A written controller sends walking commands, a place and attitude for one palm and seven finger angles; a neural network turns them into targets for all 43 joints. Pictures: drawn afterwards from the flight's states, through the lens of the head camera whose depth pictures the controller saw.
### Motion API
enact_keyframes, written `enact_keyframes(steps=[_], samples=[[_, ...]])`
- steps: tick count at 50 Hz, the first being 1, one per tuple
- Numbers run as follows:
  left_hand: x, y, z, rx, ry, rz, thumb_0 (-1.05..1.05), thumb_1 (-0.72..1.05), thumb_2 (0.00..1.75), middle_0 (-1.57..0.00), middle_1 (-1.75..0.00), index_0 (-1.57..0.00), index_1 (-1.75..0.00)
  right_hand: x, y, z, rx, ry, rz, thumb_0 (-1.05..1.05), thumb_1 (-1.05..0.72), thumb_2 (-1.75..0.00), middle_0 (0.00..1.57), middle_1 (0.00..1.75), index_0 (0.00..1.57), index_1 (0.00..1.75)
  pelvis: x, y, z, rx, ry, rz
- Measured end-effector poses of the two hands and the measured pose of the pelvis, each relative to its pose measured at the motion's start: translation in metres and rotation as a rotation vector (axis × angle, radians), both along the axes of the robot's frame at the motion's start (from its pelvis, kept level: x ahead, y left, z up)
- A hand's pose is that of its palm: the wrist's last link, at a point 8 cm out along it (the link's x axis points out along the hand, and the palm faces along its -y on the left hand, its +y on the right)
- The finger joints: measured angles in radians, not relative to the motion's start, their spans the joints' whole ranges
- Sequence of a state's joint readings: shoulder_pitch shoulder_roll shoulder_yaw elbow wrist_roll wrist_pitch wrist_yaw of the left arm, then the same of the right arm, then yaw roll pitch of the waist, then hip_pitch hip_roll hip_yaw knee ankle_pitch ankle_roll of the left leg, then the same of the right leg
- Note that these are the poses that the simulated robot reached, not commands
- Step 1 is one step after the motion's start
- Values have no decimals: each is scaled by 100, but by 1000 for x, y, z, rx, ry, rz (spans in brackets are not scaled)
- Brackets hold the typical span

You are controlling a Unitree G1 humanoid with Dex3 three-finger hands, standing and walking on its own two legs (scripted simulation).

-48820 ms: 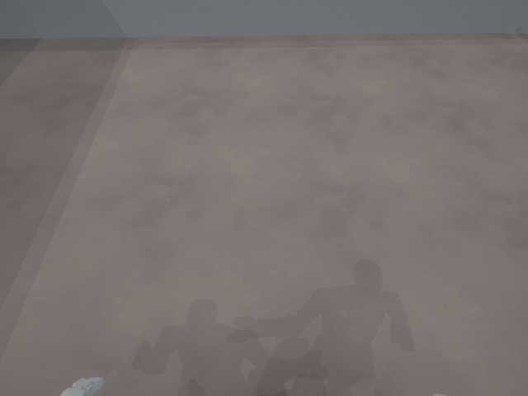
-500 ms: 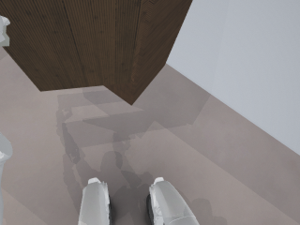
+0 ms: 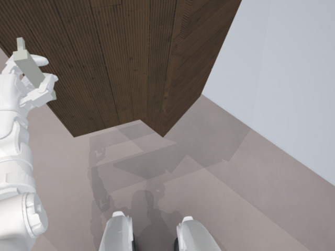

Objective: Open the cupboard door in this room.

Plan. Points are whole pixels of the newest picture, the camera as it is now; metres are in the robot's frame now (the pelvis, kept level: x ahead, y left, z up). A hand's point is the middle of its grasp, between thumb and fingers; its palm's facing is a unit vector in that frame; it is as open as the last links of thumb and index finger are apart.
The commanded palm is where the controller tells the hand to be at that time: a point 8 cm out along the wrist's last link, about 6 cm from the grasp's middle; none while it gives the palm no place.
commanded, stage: pull the door open along its arc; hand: left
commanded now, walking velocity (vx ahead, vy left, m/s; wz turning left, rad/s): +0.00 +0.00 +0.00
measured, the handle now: (36, 71) +0.52 +0.28 +0.05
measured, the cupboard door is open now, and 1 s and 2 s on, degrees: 59 88 94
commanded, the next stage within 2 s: open thumb and fingers to let go in 0.64 s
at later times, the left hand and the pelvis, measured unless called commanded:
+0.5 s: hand (84, 131) +0.37 +0.16 +0.05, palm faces +0.49 -0.87 +0.01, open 6.3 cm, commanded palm +0.31 +0.19 +0.05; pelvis +0.00 -0.02 +0.01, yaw +4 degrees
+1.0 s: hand (101, 140) +0.35 +0.12 +0.05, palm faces +0.50 -0.87 +0.00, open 7.4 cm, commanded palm +0.30 +0.15 +0.05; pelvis -0.01 -0.04 +0.01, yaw +5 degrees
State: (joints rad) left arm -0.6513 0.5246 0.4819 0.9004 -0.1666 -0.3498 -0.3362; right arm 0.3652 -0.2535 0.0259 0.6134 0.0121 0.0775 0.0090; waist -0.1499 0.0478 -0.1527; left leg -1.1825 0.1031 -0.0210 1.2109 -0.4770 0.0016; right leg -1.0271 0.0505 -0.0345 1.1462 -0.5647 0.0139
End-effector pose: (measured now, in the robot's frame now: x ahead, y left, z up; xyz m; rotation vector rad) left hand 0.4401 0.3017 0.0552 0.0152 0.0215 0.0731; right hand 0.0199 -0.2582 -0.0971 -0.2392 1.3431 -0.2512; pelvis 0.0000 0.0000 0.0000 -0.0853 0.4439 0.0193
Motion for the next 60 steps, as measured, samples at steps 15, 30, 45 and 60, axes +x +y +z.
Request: enact_keyframes(steps=[15,30,45,60], samples=[[-79,-73,-2,-17,-47,476,0,68,79,-35,-132,-34,-130,105,14,3,81,-270,187,0,-91,-90,20,30,20,30,1,-12,8,45,-78,23],[-132,-124,-2,-20,-57,433,0,66,75,-35,-134,-32,-132,97,1,-1,104,-244,204,1,-90,-90,20,30,20,30,-1,-29,15,67,-130,44],[-143,-147,-6,18,-73,448,0,61,76,-36,-133,-34,-132,129,1,-4,94,-327,254,1,-91,-90,20,30,20,30,-6,-37,10,78,-136,62],[-136,-140,-5,-3,-60,441,1,-12,46,-33,-124,-32,-124,120,8,-5,106,-285,249,1,-90,-90,20,30,20,30,-2,-30,12,70,-126,60]])
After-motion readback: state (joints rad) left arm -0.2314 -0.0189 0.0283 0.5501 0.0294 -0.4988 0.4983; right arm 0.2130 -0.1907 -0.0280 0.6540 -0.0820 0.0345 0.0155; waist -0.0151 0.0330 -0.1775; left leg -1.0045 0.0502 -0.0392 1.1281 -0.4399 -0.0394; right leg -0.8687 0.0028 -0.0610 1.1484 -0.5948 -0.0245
